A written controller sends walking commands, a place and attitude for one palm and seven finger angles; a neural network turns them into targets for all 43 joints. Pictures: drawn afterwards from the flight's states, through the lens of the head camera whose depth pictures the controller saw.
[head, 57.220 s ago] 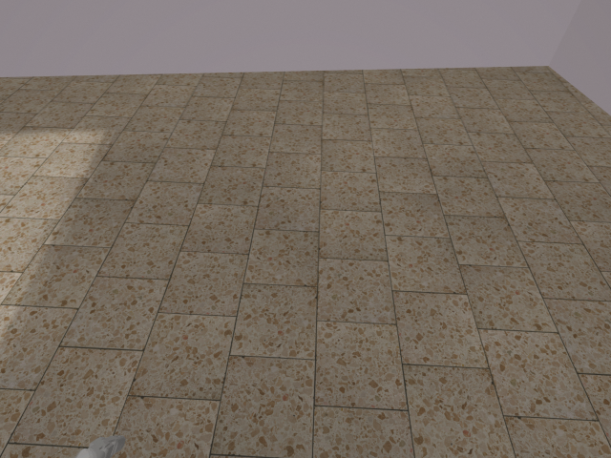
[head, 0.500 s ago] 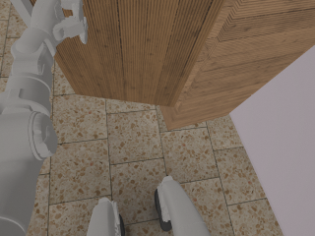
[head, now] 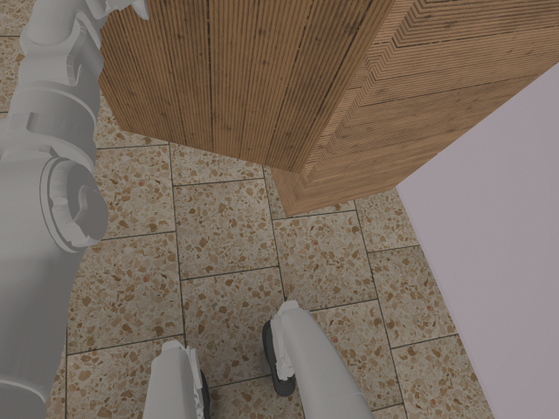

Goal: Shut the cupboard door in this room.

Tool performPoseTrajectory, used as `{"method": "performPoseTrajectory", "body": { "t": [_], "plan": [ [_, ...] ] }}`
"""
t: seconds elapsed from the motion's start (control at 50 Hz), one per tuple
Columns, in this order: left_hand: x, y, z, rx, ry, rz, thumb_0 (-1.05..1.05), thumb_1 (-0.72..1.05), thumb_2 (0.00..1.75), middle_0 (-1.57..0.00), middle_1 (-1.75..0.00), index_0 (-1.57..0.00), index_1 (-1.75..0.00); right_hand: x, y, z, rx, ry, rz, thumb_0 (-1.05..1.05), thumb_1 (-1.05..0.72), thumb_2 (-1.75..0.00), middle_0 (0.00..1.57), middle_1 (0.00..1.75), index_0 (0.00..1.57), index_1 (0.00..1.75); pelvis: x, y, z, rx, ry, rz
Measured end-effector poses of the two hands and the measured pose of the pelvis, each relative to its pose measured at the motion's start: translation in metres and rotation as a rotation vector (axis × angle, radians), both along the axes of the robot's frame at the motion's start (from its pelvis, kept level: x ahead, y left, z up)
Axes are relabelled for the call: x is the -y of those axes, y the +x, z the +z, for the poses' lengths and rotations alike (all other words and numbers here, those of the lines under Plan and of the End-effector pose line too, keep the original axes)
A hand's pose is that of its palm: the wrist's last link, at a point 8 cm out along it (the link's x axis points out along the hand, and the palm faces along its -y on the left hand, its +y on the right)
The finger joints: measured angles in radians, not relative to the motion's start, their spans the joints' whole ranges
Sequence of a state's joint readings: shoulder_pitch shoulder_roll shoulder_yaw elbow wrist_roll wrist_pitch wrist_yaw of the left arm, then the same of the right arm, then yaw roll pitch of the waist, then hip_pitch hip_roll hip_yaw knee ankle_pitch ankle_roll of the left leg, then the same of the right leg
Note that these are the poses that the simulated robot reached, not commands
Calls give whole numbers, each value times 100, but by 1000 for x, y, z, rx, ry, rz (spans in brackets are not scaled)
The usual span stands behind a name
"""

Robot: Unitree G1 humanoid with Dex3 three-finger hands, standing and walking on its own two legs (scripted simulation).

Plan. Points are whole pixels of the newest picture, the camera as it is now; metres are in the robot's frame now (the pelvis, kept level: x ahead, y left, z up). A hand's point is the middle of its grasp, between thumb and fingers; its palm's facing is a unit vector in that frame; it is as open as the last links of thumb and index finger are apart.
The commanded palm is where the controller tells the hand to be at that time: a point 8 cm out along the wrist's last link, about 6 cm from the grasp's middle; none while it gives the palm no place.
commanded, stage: pull the fist back off the door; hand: left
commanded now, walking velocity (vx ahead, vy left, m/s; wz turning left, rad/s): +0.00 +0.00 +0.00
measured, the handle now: out of the picture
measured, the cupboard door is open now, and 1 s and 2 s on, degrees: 62 61 61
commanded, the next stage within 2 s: draw the hand back to the body in 0.76 s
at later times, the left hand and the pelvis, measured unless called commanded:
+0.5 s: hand (140, 17) +0.57 +0.05 +0.12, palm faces -0.04 -1.00 -0.06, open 3.1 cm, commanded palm +0.53 +0.09 +0.11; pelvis +0.02 -0.01 +0.04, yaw +1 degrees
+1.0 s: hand (143, 50) +0.52 +0.05 +0.12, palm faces +0.01 -1.00 +0.01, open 3.1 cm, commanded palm +0.46 +0.12 +0.13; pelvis +0.02 -0.01 +0.05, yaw +1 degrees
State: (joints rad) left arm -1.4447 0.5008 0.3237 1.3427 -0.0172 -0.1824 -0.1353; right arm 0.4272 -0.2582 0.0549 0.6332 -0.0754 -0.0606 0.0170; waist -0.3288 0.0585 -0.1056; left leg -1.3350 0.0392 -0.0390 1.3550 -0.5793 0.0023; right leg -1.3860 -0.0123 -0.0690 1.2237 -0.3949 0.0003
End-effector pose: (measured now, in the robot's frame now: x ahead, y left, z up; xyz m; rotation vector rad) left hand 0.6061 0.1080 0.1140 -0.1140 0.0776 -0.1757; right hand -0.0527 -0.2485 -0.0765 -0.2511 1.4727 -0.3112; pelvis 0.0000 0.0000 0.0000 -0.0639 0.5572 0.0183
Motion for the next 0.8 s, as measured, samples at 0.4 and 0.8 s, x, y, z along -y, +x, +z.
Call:
{"method": "performPoseTrajectory", "body": {
  "t": [0.4, 0.8],
  "plan": [
    [14, -34, 14, 58, 105, 165, 1, 90, 89, -130, -150, -130, -149, -8, 25, 16, 48, 132, -22, 0, -91, -90, 21, 30, 20, 30, 6, 21, 36, 79, 38, -20],
    [22, -106, 11, 162, 160, 95, 1, 90, 90, -130, -150, -131, -150, 24, 122, 14, 235, 79, 102, 0, -91, -90, 20, 29, 20, 30, 9, 24, 45, 171, 54, 14]
  ]
}}
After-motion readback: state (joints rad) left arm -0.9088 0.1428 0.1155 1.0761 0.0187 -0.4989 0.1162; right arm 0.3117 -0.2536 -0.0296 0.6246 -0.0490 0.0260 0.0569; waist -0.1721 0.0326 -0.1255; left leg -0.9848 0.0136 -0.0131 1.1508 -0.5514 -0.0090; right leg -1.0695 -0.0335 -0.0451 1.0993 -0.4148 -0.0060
